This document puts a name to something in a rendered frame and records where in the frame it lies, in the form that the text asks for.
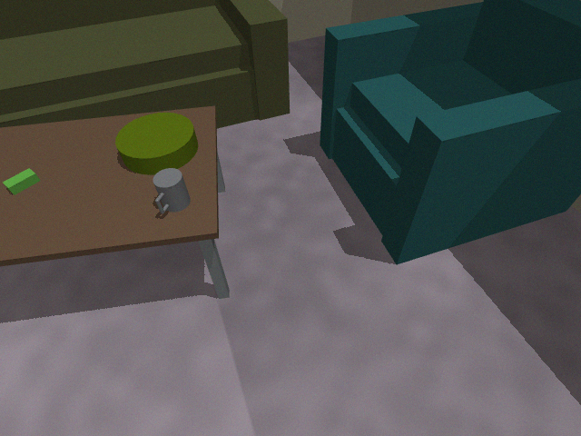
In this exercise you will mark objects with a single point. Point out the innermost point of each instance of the sofa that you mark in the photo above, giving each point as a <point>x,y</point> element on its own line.
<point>64,60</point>

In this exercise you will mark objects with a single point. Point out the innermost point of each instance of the coffee table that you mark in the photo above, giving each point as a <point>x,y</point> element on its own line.
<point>89,202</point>

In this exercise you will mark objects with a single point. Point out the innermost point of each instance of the armchair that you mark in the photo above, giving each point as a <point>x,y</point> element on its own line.
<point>454,124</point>

